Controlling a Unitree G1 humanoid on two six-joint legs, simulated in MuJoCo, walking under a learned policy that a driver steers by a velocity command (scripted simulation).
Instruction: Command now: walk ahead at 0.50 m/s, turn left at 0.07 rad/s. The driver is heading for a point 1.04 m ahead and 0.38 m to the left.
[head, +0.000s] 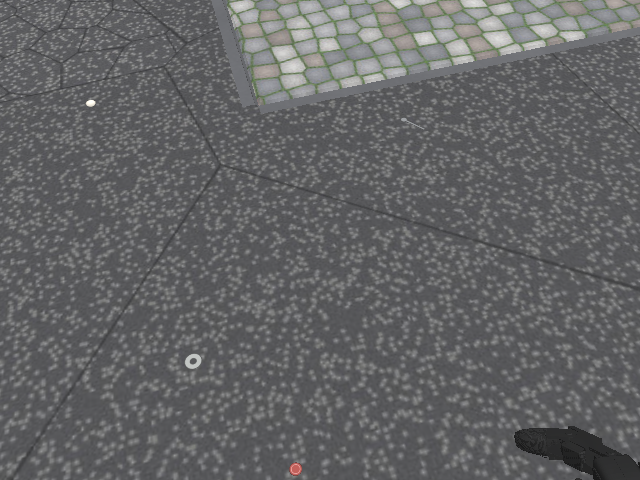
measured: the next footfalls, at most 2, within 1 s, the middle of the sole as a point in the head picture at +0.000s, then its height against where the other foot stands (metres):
left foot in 0.04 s outside the picture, level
right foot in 0.56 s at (390, 446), level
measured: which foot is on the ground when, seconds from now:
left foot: up 0.00-0.02, down 0.04-0.58, up 0.60-1.00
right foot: down 0.00-0.06, up 0.08-0.54, down 0.56-1.00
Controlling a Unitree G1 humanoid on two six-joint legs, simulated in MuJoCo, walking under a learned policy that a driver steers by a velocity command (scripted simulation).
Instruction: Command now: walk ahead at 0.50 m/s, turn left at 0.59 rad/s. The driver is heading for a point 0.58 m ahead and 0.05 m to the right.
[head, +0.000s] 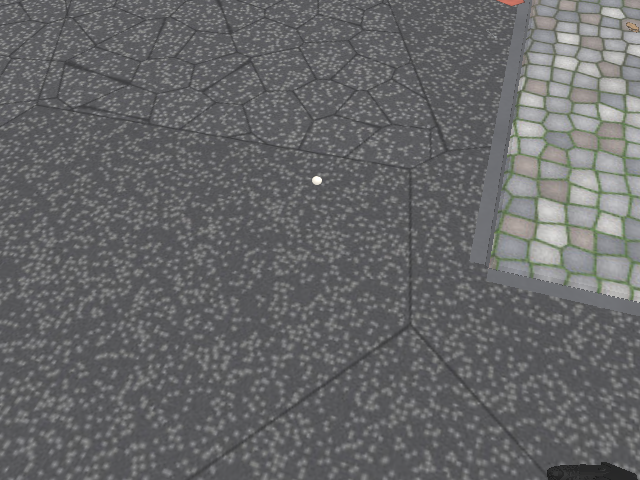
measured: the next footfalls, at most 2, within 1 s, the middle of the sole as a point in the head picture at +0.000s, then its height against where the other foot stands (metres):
left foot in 0.10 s outside the picture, level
right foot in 0.66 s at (372, 449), level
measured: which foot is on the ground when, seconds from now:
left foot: up 0.00-0.08, down 0.10-0.66, up 0.68-1.00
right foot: down 0.00-0.12, up 0.14-0.64, down 0.66-1.00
